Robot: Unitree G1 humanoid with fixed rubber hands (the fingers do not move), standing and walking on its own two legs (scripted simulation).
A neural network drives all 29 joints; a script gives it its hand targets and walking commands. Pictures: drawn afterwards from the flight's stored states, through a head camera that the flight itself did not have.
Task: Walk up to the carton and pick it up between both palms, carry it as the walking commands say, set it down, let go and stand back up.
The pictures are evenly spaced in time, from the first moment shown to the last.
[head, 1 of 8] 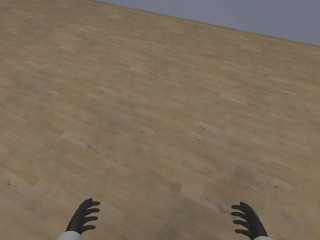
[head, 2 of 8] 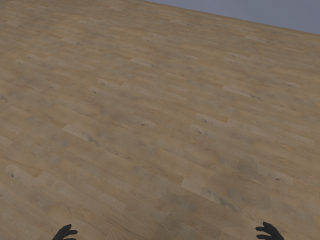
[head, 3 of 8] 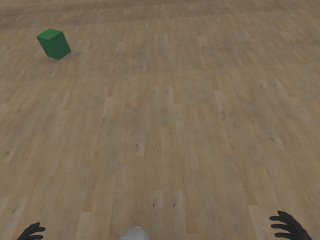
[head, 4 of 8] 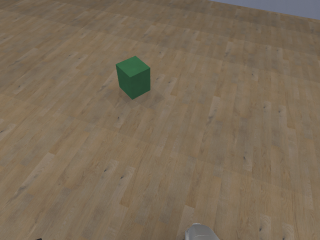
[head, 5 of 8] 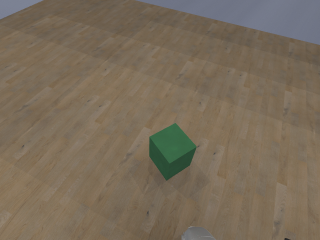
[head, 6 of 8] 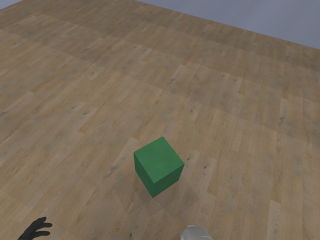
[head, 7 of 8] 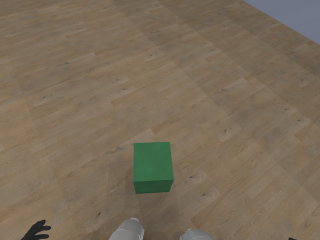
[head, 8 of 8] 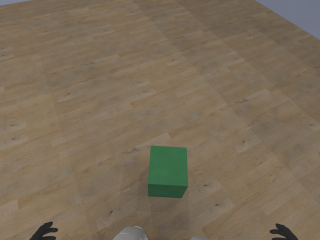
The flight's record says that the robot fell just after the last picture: no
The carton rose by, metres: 0.00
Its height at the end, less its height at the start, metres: +0.00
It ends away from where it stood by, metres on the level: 0.00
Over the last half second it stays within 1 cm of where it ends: yes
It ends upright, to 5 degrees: yes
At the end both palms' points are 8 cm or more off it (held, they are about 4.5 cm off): yes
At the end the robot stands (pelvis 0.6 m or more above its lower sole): yes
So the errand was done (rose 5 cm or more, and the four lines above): no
